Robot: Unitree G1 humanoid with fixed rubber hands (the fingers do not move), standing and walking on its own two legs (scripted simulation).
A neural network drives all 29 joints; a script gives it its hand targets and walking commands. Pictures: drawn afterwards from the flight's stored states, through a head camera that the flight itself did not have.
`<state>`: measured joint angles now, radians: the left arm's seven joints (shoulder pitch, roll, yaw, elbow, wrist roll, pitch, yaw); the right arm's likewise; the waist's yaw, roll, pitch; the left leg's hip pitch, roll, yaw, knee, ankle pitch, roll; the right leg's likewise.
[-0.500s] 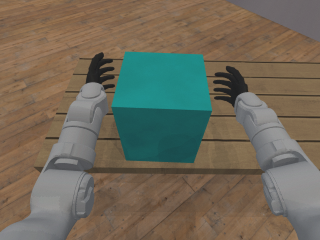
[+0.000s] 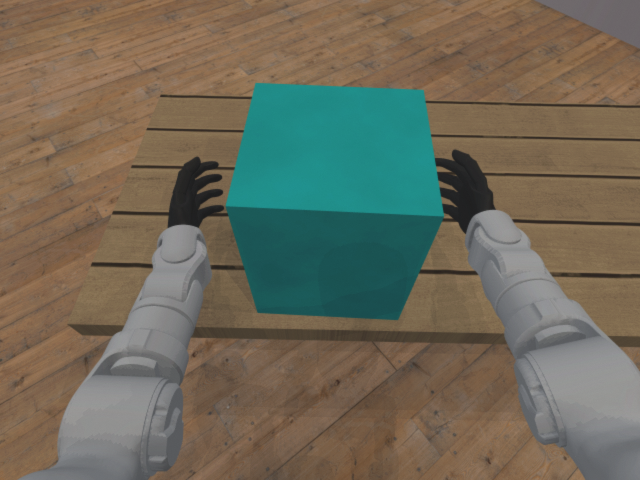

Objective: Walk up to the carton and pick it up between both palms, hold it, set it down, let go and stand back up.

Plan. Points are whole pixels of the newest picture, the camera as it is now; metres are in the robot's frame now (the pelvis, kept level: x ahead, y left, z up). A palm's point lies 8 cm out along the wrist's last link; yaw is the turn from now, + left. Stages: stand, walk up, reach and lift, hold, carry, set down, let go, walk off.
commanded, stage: reach and lift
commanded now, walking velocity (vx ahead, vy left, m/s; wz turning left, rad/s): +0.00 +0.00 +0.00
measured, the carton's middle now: (332, 211) +0.47 +0.03 +0.04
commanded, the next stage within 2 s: none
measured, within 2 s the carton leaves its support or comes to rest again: neither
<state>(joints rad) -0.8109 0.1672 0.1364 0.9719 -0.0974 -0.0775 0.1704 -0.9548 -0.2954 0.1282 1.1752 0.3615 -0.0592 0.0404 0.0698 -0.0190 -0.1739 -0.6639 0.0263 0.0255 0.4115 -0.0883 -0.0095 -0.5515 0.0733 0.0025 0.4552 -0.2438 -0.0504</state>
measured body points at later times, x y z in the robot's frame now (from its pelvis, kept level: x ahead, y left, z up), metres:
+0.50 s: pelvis +0.00 +0.00 +0.00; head +0.08 +0.01 +0.44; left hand +0.44 +0.18 +0.06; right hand +0.48 -0.13 +0.08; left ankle +0.04 +0.12 -0.73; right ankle -0.04 -0.08 -0.73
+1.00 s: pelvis +0.00 +0.00 +0.00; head +0.08 +0.00 +0.44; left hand +0.43 +0.18 +0.06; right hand +0.48 -0.13 +0.07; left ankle +0.04 +0.12 -0.73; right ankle -0.04 -0.08 -0.73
